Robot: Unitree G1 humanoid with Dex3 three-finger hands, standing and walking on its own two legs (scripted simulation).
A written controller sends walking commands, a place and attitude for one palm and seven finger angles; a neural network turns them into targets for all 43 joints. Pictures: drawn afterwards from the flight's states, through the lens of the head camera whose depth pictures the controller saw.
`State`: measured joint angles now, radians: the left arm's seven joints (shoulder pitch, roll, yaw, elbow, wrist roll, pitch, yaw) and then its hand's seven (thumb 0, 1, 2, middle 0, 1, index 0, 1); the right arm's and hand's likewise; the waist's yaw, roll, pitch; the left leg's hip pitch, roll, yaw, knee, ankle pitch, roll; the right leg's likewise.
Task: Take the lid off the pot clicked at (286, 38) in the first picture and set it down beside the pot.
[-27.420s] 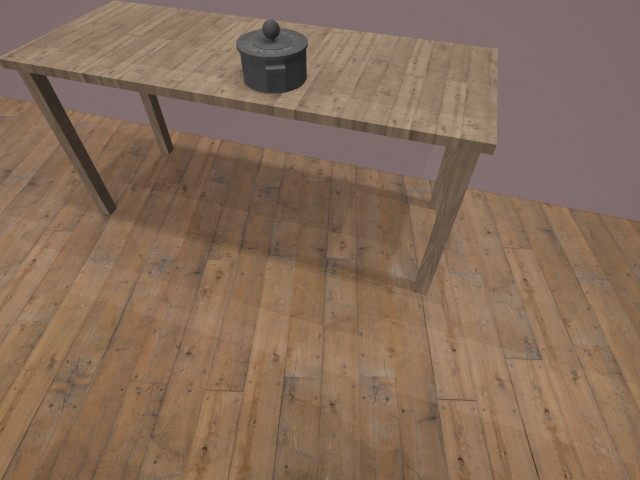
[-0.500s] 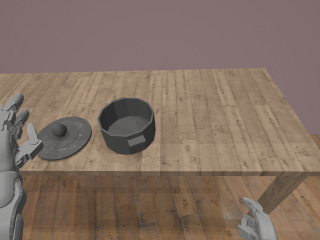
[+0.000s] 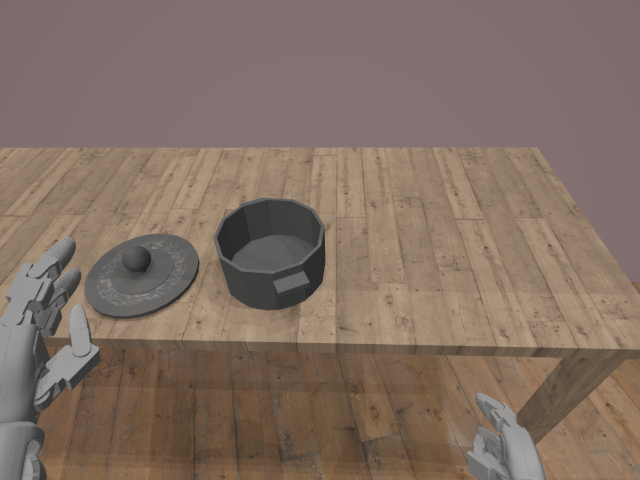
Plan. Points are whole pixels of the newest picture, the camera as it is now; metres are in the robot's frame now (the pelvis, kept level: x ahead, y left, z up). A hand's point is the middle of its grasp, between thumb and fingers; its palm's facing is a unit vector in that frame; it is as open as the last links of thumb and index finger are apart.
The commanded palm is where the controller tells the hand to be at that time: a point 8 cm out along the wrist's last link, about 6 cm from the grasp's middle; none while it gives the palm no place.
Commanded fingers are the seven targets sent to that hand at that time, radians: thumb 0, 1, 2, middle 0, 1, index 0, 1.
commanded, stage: draw the hand back to the body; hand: left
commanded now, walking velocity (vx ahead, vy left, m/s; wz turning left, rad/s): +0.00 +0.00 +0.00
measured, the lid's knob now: (136, 258) +0.46 +0.39 -0.02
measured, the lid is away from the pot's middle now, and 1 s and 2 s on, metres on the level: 0.24 0.24 0.24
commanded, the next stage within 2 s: step back with the hand held close in 0.14 s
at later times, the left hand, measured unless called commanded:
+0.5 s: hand (69, 354) +0.18 +0.27 +0.15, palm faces +0.29 -0.86 -0.43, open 7.5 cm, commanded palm +0.12 +0.31 +0.17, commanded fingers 0.00 0.90 0.90 -0.20 -0.30 -0.20 -0.30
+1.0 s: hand out of the picture +0.12 +0.29 +0.15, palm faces +0.33 -0.83 -0.46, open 7.5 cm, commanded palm +0.06 +0.34 +0.17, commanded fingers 0.00 0.90 0.90 -0.20 -0.30 -0.20 -0.30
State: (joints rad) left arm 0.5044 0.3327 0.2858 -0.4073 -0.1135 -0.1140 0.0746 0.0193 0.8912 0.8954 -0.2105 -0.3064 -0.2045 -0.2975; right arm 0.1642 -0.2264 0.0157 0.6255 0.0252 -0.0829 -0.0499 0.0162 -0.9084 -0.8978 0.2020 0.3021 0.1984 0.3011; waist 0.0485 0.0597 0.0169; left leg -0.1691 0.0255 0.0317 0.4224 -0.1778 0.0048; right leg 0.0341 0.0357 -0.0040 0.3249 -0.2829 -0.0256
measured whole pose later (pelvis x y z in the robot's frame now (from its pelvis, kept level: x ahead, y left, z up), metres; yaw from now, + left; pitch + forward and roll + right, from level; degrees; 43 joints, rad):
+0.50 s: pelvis -0.01 +0.03 -0.01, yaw -1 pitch +0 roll -2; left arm 0.58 0.37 0.35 -0.54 -0.07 -0.17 0.06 0.02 0.89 0.90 -0.21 -0.31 -0.20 -0.30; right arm 0.18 -0.23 0.00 0.54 0.03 -0.04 -0.03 0.01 -0.91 -0.90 0.20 0.30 0.20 0.30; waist 0.01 0.03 0.03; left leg -0.33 0.02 0.05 0.54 -0.21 0.05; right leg -0.12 0.02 0.01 0.44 -0.31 0.02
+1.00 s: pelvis -0.07 +0.05 -0.02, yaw +0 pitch +0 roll -4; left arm 0.64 0.41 0.40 -0.65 -0.06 -0.20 0.11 0.02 0.89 0.90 -0.21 -0.31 -0.21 -0.30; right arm 0.23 -0.20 0.01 0.52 0.03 -0.10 -0.04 0.02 -0.91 -0.90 0.20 0.30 0.20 0.30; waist 0.00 0.03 0.05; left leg -0.49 0.02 0.04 0.65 -0.18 0.08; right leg -0.29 0.01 -0.03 0.58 -0.30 0.03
